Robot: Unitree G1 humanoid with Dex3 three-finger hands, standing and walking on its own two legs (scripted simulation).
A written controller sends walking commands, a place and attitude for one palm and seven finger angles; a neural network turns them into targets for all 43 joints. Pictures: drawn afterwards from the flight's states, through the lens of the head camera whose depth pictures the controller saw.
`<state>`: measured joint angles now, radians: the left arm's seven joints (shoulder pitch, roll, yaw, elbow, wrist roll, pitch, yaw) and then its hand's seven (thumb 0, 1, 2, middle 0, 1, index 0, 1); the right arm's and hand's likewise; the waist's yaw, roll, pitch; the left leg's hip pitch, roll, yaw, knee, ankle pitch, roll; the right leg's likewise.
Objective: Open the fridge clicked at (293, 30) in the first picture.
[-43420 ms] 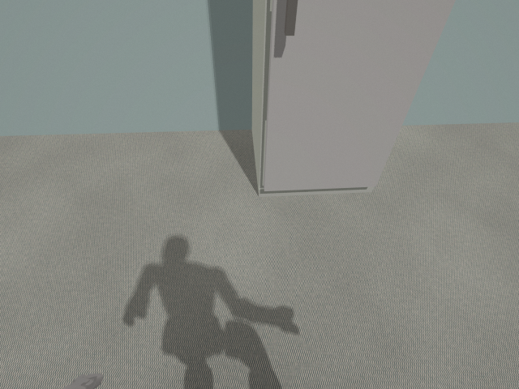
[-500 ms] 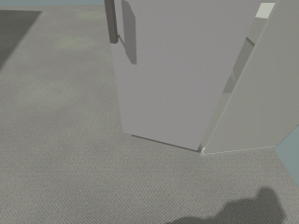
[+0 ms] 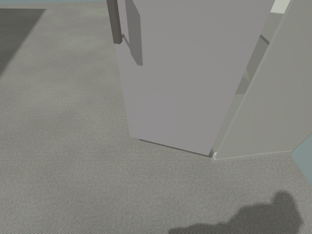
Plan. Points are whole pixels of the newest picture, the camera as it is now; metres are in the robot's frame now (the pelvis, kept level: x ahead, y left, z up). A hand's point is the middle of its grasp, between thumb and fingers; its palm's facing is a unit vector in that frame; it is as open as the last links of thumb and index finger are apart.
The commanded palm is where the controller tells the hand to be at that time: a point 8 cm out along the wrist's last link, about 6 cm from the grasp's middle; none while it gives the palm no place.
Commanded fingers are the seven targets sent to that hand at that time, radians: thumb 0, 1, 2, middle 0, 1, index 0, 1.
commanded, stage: stand and wait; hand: left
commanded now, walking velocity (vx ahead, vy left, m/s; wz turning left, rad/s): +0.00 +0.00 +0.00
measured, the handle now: (116, 10) +0.83 +0.20 +0.20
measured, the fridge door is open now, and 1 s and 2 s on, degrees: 67 67 67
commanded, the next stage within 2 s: none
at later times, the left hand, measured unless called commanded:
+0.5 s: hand out of the picture +0.08 +0.23 -0.16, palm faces -0.05 -0.94 -0.34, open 7.4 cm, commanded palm none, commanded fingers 0.00 0.90 0.90 -0.20 -0.30 -0.20 -0.30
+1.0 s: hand out of the picture +0.09 +0.21 -0.16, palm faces -0.05 -0.94 -0.34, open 7.4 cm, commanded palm none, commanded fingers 0.00 0.90 0.90 -0.20 -0.30 -0.20 -0.30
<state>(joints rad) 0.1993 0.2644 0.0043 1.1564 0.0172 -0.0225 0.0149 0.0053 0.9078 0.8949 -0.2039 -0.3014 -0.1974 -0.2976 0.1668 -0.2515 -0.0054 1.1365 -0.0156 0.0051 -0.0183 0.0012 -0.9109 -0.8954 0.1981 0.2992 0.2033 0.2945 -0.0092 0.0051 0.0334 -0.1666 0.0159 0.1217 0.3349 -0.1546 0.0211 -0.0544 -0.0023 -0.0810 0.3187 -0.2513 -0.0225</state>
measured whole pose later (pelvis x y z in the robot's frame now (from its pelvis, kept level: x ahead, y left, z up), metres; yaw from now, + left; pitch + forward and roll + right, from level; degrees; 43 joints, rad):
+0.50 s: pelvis +0.01 -0.01 +0.00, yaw +0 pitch +0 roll +1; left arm 0.12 0.32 0.00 1.13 0.02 -0.03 0.01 0.01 0.91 0.89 -0.21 -0.30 -0.20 -0.30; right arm 0.11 -0.32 0.00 1.13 -0.02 0.00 -0.01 0.00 -0.91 -0.90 0.20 0.30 0.20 0.29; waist -0.02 0.00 0.03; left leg -0.14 0.03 0.12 0.30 -0.15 0.00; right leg -0.03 0.02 -0.08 0.28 -0.25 -0.04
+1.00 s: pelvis +0.02 -0.03 +0.00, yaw -1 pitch -1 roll +1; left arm 0.13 0.31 0.00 1.13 0.01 -0.02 0.01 0.01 0.91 0.89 -0.21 -0.30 -0.20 -0.30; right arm 0.12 -0.32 0.00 1.13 -0.01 0.01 -0.02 0.00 -0.91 -0.90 0.20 0.30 0.20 0.29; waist -0.01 0.00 0.04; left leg -0.13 0.05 0.12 0.31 -0.17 -0.02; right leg -0.01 0.04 -0.07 0.27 -0.25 -0.05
